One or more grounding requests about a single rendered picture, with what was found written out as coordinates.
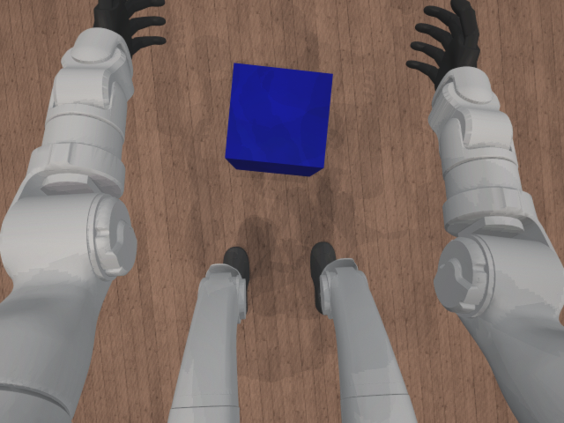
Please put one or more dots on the robot right hand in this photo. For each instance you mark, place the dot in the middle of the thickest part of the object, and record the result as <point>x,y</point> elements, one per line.
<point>461,46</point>

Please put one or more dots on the robot left hand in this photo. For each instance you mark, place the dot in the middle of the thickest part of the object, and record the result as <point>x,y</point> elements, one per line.
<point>114,15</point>

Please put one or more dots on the left robot forearm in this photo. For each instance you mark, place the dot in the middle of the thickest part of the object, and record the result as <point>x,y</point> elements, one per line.
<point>81,150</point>

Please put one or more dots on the right robot foot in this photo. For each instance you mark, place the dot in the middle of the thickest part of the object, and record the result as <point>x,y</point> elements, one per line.
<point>321,255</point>

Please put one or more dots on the robot right shin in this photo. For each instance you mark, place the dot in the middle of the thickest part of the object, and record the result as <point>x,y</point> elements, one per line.
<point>343,262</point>

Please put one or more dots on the robot right upper arm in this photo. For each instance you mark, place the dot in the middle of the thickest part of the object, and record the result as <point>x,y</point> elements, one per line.
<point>509,293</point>

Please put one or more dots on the carton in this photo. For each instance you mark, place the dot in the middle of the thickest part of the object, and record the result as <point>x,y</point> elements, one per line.
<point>278,120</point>

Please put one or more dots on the right robot forearm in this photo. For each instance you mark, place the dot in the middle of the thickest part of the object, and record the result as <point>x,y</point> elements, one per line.
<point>479,165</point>

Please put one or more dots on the robot left upper arm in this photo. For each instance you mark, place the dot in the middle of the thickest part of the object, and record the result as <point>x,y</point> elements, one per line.
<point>62,253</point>

